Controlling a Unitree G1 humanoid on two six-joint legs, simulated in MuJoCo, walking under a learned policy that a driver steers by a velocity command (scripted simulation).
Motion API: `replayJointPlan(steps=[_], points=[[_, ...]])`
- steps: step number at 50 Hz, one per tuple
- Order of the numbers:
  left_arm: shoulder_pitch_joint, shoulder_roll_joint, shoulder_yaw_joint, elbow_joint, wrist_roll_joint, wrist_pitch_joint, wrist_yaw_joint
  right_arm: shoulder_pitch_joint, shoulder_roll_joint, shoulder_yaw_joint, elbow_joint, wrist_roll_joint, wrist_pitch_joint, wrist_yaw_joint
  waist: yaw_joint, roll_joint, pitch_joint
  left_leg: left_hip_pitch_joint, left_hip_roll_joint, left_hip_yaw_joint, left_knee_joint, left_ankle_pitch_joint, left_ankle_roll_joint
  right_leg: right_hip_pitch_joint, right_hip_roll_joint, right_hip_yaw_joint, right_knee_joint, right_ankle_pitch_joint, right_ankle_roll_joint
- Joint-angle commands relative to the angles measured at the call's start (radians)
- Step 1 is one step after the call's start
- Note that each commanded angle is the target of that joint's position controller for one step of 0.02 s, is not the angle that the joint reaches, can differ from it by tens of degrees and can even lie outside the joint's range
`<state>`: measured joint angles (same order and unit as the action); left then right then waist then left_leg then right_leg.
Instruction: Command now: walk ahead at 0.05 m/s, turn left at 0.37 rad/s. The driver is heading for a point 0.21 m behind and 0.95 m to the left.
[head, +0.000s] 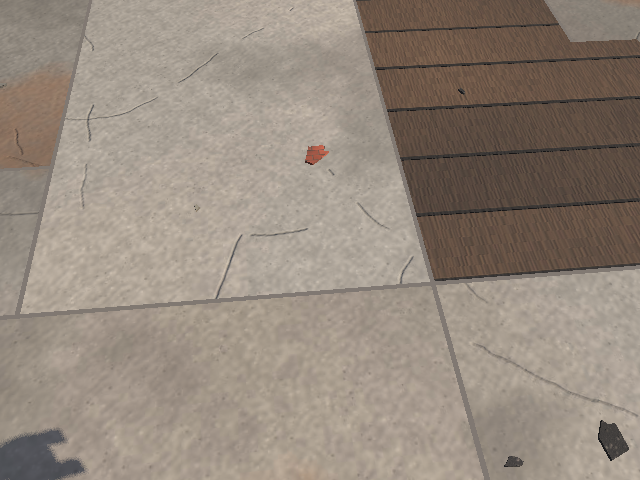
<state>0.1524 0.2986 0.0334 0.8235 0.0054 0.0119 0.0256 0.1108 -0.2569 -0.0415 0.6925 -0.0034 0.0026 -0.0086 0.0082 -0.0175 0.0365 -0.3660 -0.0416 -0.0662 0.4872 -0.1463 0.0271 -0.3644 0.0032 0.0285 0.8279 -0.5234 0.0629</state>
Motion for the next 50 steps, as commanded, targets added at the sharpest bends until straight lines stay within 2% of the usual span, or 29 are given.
replayJointPlan(steps=[1,5,7,8,9,10,11,12,13,14,17,20,24,27,31,32,33,34,35,36,37,38,39,40,41,42,44,47,50], points=[[0.076,0.094,0.035,-0.037,-0.004,0.005,0.015,-0.016,-0.198,-0.069,-0.054,0.009,-0.004,-0.018,0.010,0.142,-0.146,0.142,0.250,-0.304,-0.151,0.292,0.211,-0.060,-0.008,0.023,0.054,0.035,0.010],[0.059,0.069,0.030,-0.051,-0.007,-0.005,0.000,-0.036,-0.193,-0.076,-0.052,0.014,0.023,-0.029,0.010,0.164,-0.163,0.088,0.196,-0.300,-0.140,0.186,0.180,0.056,0.025,0.009,-0.144,0.168,0.000],[0.118,0.078,0.038,-0.037,-0.004,-0.012,-0.012,-0.056,-0.190,-0.075,-0.055,0.026,0.036,-0.034,0.052,0.157,-0.163,0.028,0.157,-0.300,-0.101,0.099,0.132,0.186,0.036,-0.017,-0.345,0.312,-0.027],[0.168,0.123,0.052,-0.030,0.005,-0.011,-0.012,-0.027,-0.158,-0.067,-0.048,0.029,0.039,-0.037,0.065,0.090,-0.172,-0.079,0.098,-0.257,-0.028,-0.127,0.072,0.303,-0.045,0.034,-0.433,0.313,-0.067],[0.179,0.213,0.074,-0.043,0.025,-0.002,-0.003,0.002,-0.072,-0.047,-0.053,0.022,0.037,-0.032,0.047,-0.176,-0.151,-0.288,-0.055,-0.080,0.262,-0.401,-0.004,0.377,-0.306,0.319,-0.557,0.107,-0.169],[0.135,0.250,0.080,-0.068,0.060,-0.009,-0.008,-0.032,-0.146,-0.069,-0.089,0.020,0.019,-0.032,0.056,-0.258,-0.079,-0.370,-0.041,-0.091,0.415,-0.422,-0.014,0.208,-0.439,0.559,-0.665,-0.099,-0.295],[0.056,0.211,0.069,-0.098,0.051,-0.025,0.000,-0.016,-0.209,-0.089,-0.076,0.020,0.010,-0.029,0.020,-0.192,-0.033,-0.370,0.005,-0.120,0.512,-0.335,-0.009,0.186,-0.404,0.518,-0.683,-0.181,-0.288],[0.005,0.174,0.061,-0.103,0.023,-0.037,0.008,0.032,-0.220,-0.099,-0.045,0.019,0.010,-0.026,-0.012,-0.175,-0.008,-0.395,0.010,-0.105,0.554,-0.256,-0.016,0.207,-0.345,0.424,-0.682,-0.149,-0.234],[-0.012,0.156,0.056,-0.112,0.005,-0.045,0.016,0.073,-0.209,-0.101,-0.014,0.011,0.013,-0.028,-0.021,-0.151,-0.019,-0.406,0.021,-0.087,0.599,-0.201,-0.030,0.252,-0.308,0.348,-0.671,-0.104,-0.193],[0.003,0.139,0.050,-0.106,-0.003,-0.052,0.021,0.077,-0.187,-0.097,-0.005,0.008,0.014,-0.025,-0.009,-0.135,-0.006,-0.421,0.034,-0.076,0.638,-0.150,-0.044,0.267,-0.296,0.284,-0.676,-0.036,-0.181],[0.086,0.116,0.045,-0.084,0.007,-0.068,0.024,0.049,-0.139,-0.085,-0.012,0.016,0.002,-0.016,0.029,-0.108,0.004,-0.441,0.055,-0.030,0.670,-0.059,-0.068,0.307,-0.269,0.150,-0.699,0.066,-0.179],[0.152,0.126,0.052,-0.062,0.008,-0.073,0.020,0.014,-0.120,-0.078,-0.036,0.020,-0.008,-0.008,0.062,-0.105,0.025,-0.483,0.079,-0.024,0.582,-0.016,-0.087,0.371,-0.285,0.093,-0.717,0.112,-0.198],[0.171,0.160,0.068,-0.047,0.004,-0.074,0.013,-0.029,-0.089,-0.061,-0.073,0.021,-0.016,0.013,0.075,-0.111,0.047,-0.445,0.117,0.012,0.411,0.026,-0.091,0.383,-0.312,0.003,-0.730,0.204,-0.213],[0.187,0.177,0.081,-0.036,-0.005,-0.074,0.005,-0.077,-0.069,-0.045,-0.105,0.025,-0.019,0.034,0.088,-0.100,0.073,-0.381,0.135,0.056,0.301,0.018,-0.066,0.360,-0.329,-0.071,-0.732,0.261,-0.220],[0.191,0.196,0.096,-0.020,-0.030,-0.067,-0.012,-0.106,-0.074,-0.039,-0.131,0.029,-0.015,0.056,0.079,-0.086,0.086,-0.281,0.133,0.105,0.198,-0.062,0.000,0.376,-0.348,-0.141,-0.694,0.321,-0.206],[0.186,0.204,0.100,-0.018,-0.036,-0.063,-0.016,-0.102,-0.081,-0.041,-0.134,0.028,-0.014,0.059,0.068,-0.086,0.080,-0.241,0.120,0.123,0.178,-0.090,0.020,0.380,-0.352,-0.155,-0.667,0.376,-0.200],[0.170,0.218,0.104,-0.019,-0.041,-0.059,-0.018,-0.069,-0.098,-0.049,-0.130,0.026,-0.013,0.061,0.036,-0.094,0.055,-0.160,0.088,0.153,0.156,-0.119,0.043,0.373,-0.350,-0.177,-0.603,0.536,-0.189],[0.143,0.224,0.105,-0.023,-0.047,-0.055,-0.017,0.025,-0.122,-0.066,-0.106,0.025,-0.012,0.060,-0.031,-0.084,-0.004,-0.003,0.038,0.190,0.099,-0.091,0.070,0.342,-0.325,-0.228,-0.455,0.757,-0.166],[0.154,0.195,0.093,-0.025,-0.046,-0.055,-0.017,0.194,-0.186,-0.104,-0.051,0.031,-0.008,0.051,-0.110,-0.037,-0.117,0.263,-0.023,0.204,0.061,-0.052,0.107,0.262,-0.270,-0.287,-0.213,0.905,-0.131],[0.160,0.139,0.068,-0.045,-0.009,-0.060,-0.017,0.385,-0.275,-0.140,-0.002,0.044,0.003,0.030,-0.185,0.098,-0.213,0.570,0.093,-0.015,0.029,-0.115,0.166,-0.006,-0.218,-0.292,0.132,0.574,-0.069],[0.183,0.010,0.026,-0.133,0.025,-0.090,-0.019,0.338,-0.393,-0.141,-0.031,0.046,-0.015,0.023,-0.071,0.352,-0.294,0.751,0.344,-0.626,-0.127,-0.373,0.347,-0.396,-0.029,-0.154,0.457,-0.098,-0.008],[0.069,0.123,0.048,-0.139,-0.028,-0.123,-0.023,0.330,-0.296,-0.113,-0.052,0.035,-0.041,0.033,-0.142,0.164,-0.307,0.713,0.391,-0.737,-0.267,-0.457,0.356,-0.497,-0.033,0.029,0.547,-0.045,-0.021],[0.016,0.161,0.059,-0.162,-0.058,-0.141,-0.026,0.295,-0.236,-0.090,-0.034,0.026,-0.059,0.038,-0.123,0.145,-0.177,0.627,0.369,-0.588,-0.265,-0.345,0.315,-0.554,-0.078,0.020,0.519,0.067,-0.054],[0.034,0.152,0.056,-0.145,-0.038,-0.150,-0.021,0.238,-0.198,-0.077,-0.040,0.025,-0.066,0.039,-0.081,0.100,-0.125,0.506,0.321,-0.469,-0.247,-0.232,0.279,-0.497,-0.121,0.025,0.443,0.155,-0.069],[0.054,0.152,0.061,-0.126,-0.009,-0.151,-0.017,0.165,-0.170,-0.066,-0.055,0.022,-0.064,0.036,-0.039,0.083,-0.084,0.390,0.270,-0.368,-0.248,-0.129,0.252,-0.421,-0.148,0.036,0.358,0.223,-0.063],[0.074,0.150,0.064,-0.119,-0.002,-0.142,-0.021,0.123,-0.153,-0.059,-0.072,0.009,-0.064,0.031,-0.006,0.105,-0.069,0.313,0.235,-0.309,-0.270,-0.054,0.240,-0.354,-0.161,0.043,0.314,0.274,-0.061],[0.081,0.129,0.063,-0.119,0.007,-0.123,-0.029,0.112,-0.162,-0.061,-0.074,0.007,-0.073,0.021,0.015,0.090,-0.063,0.249,0.211,-0.256,-0.292,0.114,0.252,-0.310,-0.141,0.024,0.256,0.329,-0.035],[-0.021,0.095,0.053,-0.159,0.013,-0.111,-0.028,0.170,-0.186,-0.066,-0.042,0.017,-0.078,0.003,-0.006,0.067,-0.018,0.203,0.175,-0.189,-0.296,0.236,0.238,-0.329,-0.101,0.009,0.063,0.461,-0.001],[-0.152,0.055,0.037,-0.196,0.005,-0.118,-0.040,0.225,-0.190,-0.068,-0.011,0.024,-0.071,-0.009,-0.052,0.091,0.007,0.171,0.133,-0.159,-0.285,0.187,0.194,-0.265,-0.045,0.000,-0.177,0.621,0.000]])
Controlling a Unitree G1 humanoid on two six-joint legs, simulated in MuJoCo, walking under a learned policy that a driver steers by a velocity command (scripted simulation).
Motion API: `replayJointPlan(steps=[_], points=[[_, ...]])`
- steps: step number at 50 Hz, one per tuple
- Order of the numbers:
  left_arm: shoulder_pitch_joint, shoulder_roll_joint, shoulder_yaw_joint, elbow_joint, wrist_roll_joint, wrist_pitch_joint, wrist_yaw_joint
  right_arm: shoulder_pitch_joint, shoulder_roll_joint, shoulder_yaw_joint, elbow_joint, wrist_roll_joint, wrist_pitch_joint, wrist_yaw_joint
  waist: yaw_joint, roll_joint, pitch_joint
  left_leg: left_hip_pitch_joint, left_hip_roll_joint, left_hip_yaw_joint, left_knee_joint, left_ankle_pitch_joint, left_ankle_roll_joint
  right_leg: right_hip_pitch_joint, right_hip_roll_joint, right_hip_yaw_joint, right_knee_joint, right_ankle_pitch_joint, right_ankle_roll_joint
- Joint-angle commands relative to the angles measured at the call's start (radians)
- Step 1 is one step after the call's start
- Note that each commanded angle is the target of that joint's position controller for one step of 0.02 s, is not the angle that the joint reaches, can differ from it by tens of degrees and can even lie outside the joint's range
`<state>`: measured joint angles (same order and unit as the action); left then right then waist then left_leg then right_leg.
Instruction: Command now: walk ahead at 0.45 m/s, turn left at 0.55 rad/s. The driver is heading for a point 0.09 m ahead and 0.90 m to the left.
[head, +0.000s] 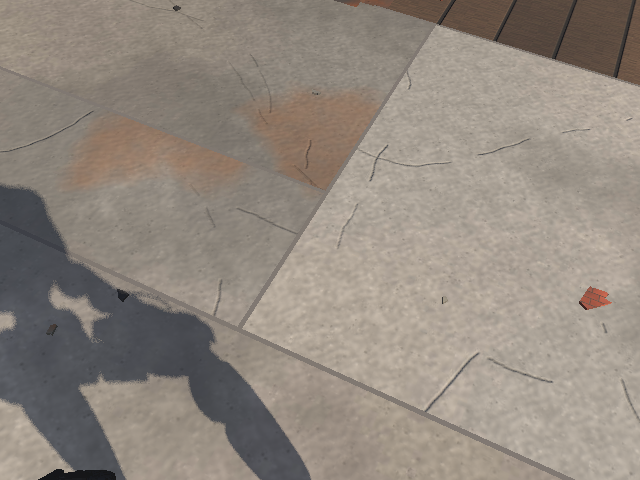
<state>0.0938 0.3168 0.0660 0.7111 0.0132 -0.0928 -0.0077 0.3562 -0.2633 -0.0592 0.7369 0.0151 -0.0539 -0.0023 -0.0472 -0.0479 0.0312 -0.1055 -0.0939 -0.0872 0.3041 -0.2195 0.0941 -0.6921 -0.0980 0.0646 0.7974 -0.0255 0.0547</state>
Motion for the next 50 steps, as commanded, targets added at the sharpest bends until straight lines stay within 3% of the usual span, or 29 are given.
replayJointPlan(steps=[1,4,6,8,9,10,11,12,13,14,15,17,19,21,23,24,25,26,27,29,32,37,50], points=[[-0.125,0.031,0.001,-0.092,-0.005,-0.017,-0.013,-0.009,-0.185,-0.050,-0.044,0.007,-0.012,-0.020,-0.005,0.124,0.026,-0.093,0.183,-0.130,-0.093,0.293,0.112,0.088,0.071,-0.045,-0.210,0.161,0.001],[-0.176,0.037,0.001,-0.111,-0.003,-0.034,-0.036,0.053,-0.175,-0.047,-0.003,0.007,0.000,-0.032,-0.027,0.127,0.014,-0.045,0.199,-0.142,-0.018,0.398,0.072,0.162,0.105,-0.047,-0.308,0.252,-0.039],[-0.156,0.054,0.008,-0.106,0.000,-0.038,-0.044,0.054,-0.165,-0.045,0.007,0.000,0.010,-0.040,-0.011,0.144,-0.012,0.026,0.219,-0.172,0.058,0.450,0.056,0.191,0.111,-0.030,-0.335,0.207,-0.068],[-0.048,0.088,0.022,-0.075,0.010,-0.040,-0.037,0.020,-0.168,-0.046,-0.002,-0.008,0.017,-0.041,0.042,0.172,-0.067,0.086,0.218,-0.195,0.185,0.636,0.039,0.288,0.129,-0.045,-0.337,0.118,-0.104],[0.039,0.106,0.028,-0.057,0.021,-0.046,-0.033,-0.012,-0.162,-0.041,-0.012,-0.004,0.018,-0.037,0.100,0.153,-0.124,0.084,0.173,-0.167,0.316,0.698,0.006,0.421,0.113,-0.065,-0.398,0.250,-0.128],[0.136,0.159,0.034,-0.054,0.046,-0.050,-0.028,0.017,-0.113,-0.023,-0.038,-0.023,0.017,-0.031,0.113,0.052,-0.280,-0.089,0.109,-0.165,0.562,0.452,-0.035,0.744,-0.054,0.071,-0.282,0.636,-0.206],[0.189,0.160,0.030,-0.032,0.040,-0.033,-0.027,0.223,-0.045,-0.001,0.011,-0.013,0.017,-0.025,0.061,-0.210,-0.457,-0.364,-0.052,-0.120,0.951,-0.411,-0.123,1.079,-0.334,0.410,-0.252,0.898,-0.426],[0.227,0.104,0.023,-0.023,-0.002,-0.017,-0.034,0.263,-0.155,-0.016,0.041,0.000,0.021,-0.018,0.083,-0.138,-0.549,-0.422,-0.020,-0.186,1.065,-0.492,-0.131,1.096,-0.345,0.536,-0.294,0.628,-0.442],[0.145,0.073,0.013,-0.045,-0.015,-0.002,-0.029,0.125,-0.206,-0.033,0.016,0.014,0.034,-0.020,0.103,-0.056,-0.402,-0.468,0.026,-0.159,1.084,-0.424,-0.147,0.958,-0.292,0.428,-0.347,0.438,-0.396],[0.068,0.036,-0.005,-0.046,-0.010,0.010,-0.023,0.024,-0.203,-0.032,-0.008,0.008,0.049,-0.028,0.090,0.012,-0.264,-0.475,0.062,-0.105,1.028,-0.364,-0.157,0.789,-0.233,0.331,-0.397,0.318,-0.349],[0.012,0.013,-0.018,-0.044,-0.004,0.018,-0.020,-0.019,-0.183,-0.030,-0.020,-0.002,0.065,-0.034,0.062,0.020,-0.170,-0.448,0.096,-0.084,0.950,-0.324,-0.163,0.634,-0.197,0.277,-0.441,0.227,-0.327],[-0.040,0.023,-0.017,-0.027,0.011,0.031,-0.020,0.015,-0.111,-0.016,-0.010,-0.009,0.091,-0.039,0.007,-0.054,-0.093,-0.291,0.128,-0.022,0.717,-0.288,-0.166,0.417,-0.107,0.161,-0.513,0.130,-0.279],[-0.046,0.040,-0.010,-0.012,0.015,0.033,-0.018,0.031,-0.058,0.002,0.004,-0.019,0.087,-0.044,0.005,-0.091,-0.112,-0.186,0.123,0.022,0.536,-0.276,-0.171,0.373,-0.087,0.096,-0.512,0.249,-0.288],[-0.026,0.062,-0.003,0.005,0.002,0.041,-0.012,0.028,-0.070,0.001,0.016,-0.020,0.082,-0.041,0.011,-0.082,-0.176,-0.101,0.126,0.031,0.406,-0.109,-0.158,0.402,-0.104,0.092,-0.501,0.205,-0.292],[-0.047,0.063,-0.008,0.010,-0.011,0.054,-0.008,0.020,-0.077,-0.003,0.030,-0.024,0.087,-0.032,-0.005,-0.061,-0.170,0.007,0.113,0.054,0.266,0.062,-0.130,0.342,-0.086,0.077,-0.505,-0.096,-0.254],[-0.040,0.040,-0.018,0.016,-0.010,0.057,-0.009,-0.012,-0.084,-0.004,0.022,-0.035,0.090,-0.030,-0.001,-0.051,-0.140,0.041,0.116,0.045,0.226,0.078,-0.110,0.291,-0.060,0.074,-0.515,-0.295,-0.211],[-0.017,0.013,-0.030,0.031,-0.001,0.058,-0.013,-0.049,-0.100,-0.005,-0.001,-0.049,0.091,-0.031,0.006,-0.025,-0.099,0.050,0.158,-0.009,0.174,0.089,-0.084,0.242,-0.031,0.066,-0.514,-0.456,-0.152],[0.010,0.016,-0.033,0.037,0.012,0.059,-0.018,-0.087,-0.153,-0.013,-0.028,-0.049,0.092,-0.038,0.038,0.045,-0.048,-0.010,0.230,-0.091,0.109,0.008,-0.051,0.234,0.023,0.025,-0.467,-0.526,-0.098],[0.034,0.008,-0.031,0.035,0.009,0.063,-0.014,-0.119,-0.169,-0.018,-0.007,-0.040,0.089,-0.038,0.082,0.168,-0.021,-0.190,0.211,-0.091,0.079,-0.256,-0.025,0.354,0.075,-0.048,-0.427,-0.418,-0.066],[0.029,0.014,-0.031,0.050,0.007,0.067,-0.004,-0.155,-0.093,0.001,-0.006,-0.046,0.069,-0.033,0.076,0.177,0.010,-0.270,0.176,-0.070,0.042,-0.299,-0.052,0.444,0.079,-0.062,-0.365,-0.288,-0.053],[0.070,0.025,-0.029,0.081,0.007,0.067,0.004,-0.142,-0.091,0.003,0.007,-0.035,0.043,-0.030,0.072,0.123,-0.006,-0.201,0.161,-0.049,0.098,-0.078,-0.075,0.438,0.063,-0.050,-0.362,-0.202,-0.073],[0.060,0.025,-0.029,0.111,-0.004,0.061,0.005,-0.119,-0.097,0.001,0.037,-0.024,0.039,-0.032,0.055,0.069,-0.063,-0.108,0.149,-0.028,0.162,0.165,-0.067,0.467,0.056,-0.051,-0.337,-0.037,-0.067],[0.052,0.046,-0.022,0.203,-0.012,0.095,0.034,-0.140,-0.086,0.001,0.145,-0.018,0.044,-0.028,0.063,0.055,-0.061,-0.072,0.129,0.001,0.143,0.285,-0.066,0.538,0.049,-0.051,-0.327,0.046,-0.059]])
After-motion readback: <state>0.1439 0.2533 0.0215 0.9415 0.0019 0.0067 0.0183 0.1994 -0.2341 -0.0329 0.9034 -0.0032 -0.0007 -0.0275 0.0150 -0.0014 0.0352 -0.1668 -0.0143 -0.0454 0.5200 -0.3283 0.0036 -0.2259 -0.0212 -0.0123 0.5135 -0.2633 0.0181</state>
